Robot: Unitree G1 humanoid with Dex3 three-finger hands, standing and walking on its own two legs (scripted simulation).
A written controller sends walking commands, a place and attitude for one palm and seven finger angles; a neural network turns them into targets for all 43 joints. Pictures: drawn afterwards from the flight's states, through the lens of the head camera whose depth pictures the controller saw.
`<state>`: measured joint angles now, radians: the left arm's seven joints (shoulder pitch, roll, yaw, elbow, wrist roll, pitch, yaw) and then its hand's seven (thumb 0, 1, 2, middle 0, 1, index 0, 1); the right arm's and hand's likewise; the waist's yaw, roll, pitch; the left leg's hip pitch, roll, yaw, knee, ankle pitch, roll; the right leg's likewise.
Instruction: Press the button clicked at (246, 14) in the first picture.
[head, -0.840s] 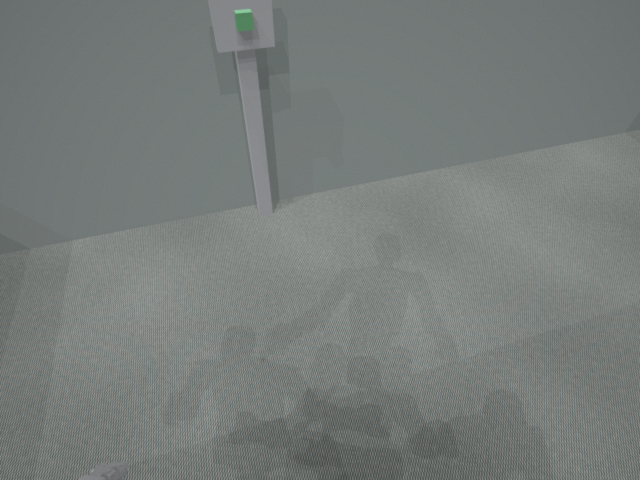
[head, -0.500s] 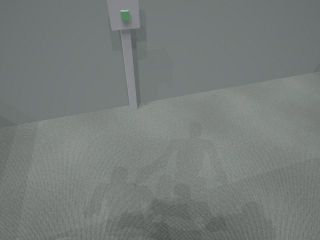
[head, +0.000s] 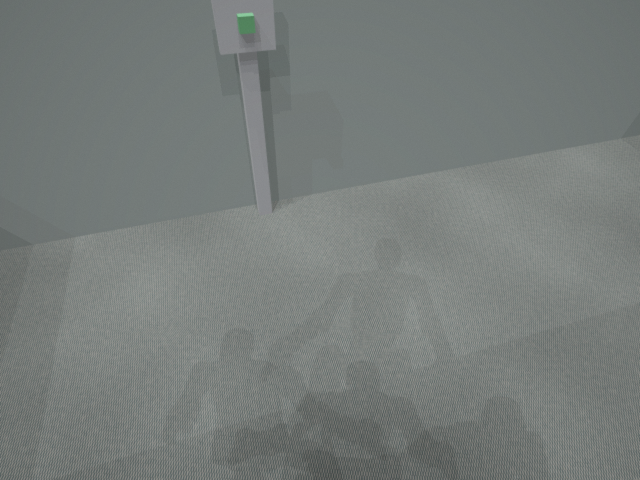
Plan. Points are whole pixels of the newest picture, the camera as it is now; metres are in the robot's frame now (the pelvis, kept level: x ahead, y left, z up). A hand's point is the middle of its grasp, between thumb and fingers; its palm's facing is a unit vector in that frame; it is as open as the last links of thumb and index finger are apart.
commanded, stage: look at it before walking up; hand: left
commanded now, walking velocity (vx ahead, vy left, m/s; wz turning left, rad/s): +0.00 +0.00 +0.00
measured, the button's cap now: (246, 23) +1.31 +0.30 +0.06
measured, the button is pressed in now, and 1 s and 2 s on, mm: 0 0 0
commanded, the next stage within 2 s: walk to a spot facing it in 0.60 s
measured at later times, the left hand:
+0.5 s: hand out of the picture +0.08 +0.25 -0.16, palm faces -0.02 -0.95 -0.32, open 7.4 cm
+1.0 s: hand out of the picture +0.05 +0.20 -0.19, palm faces -0.05 -0.98 -0.22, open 7.4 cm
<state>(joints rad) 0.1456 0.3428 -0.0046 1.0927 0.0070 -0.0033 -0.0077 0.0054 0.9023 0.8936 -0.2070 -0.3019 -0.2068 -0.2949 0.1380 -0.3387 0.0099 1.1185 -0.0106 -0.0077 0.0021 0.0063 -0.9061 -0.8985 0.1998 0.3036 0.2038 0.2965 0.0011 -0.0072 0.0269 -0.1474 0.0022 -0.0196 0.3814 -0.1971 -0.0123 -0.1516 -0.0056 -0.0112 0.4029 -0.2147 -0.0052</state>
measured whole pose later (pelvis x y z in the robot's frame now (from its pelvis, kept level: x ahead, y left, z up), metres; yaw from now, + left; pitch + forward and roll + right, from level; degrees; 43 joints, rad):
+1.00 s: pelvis +0.05 -0.01 -0.02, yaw -4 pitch +0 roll +1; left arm 0.34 0.23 0.02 1.08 0.02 0.01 -0.03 0.00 0.91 0.89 -0.20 -0.30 -0.20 -0.29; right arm 0.27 -0.23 0.00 1.09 -0.02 -0.02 0.00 0.00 -0.91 -0.90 0.20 0.30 0.20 0.30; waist 0.02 -0.01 -0.02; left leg -0.17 0.04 0.05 0.57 -0.40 -0.02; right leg -0.22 0.03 0.05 0.62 -0.39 -0.02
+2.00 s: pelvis +0.44 -0.07 -0.01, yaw -25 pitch +0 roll +0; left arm 0.27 0.18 0.06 1.04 0.02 -0.05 0.00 0.00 0.94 0.89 -0.21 -0.30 -0.21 -0.29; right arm 0.24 -0.18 -0.05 1.02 -0.03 -0.02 0.02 0.01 -0.91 -0.90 0.19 0.30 0.20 0.30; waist -0.02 0.01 0.03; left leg -0.53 0.16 0.09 0.94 -0.27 -0.05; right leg -0.18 0.01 -0.08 0.45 -0.28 -0.04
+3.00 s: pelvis +0.69 -0.16 -0.02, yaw -18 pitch +1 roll -1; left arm 0.15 0.24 0.10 0.95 0.02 0.06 0.01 0.00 0.91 0.89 -0.20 -0.30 -0.20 -0.29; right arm 0.20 -0.21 -0.06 0.94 -0.03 0.00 0.00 0.00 -0.92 -0.90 0.20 0.30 0.20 0.30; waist -0.03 -0.05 0.07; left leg -0.37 0.03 0.12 0.66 -0.31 0.05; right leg -0.49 -0.11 -0.09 1.15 -0.47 0.08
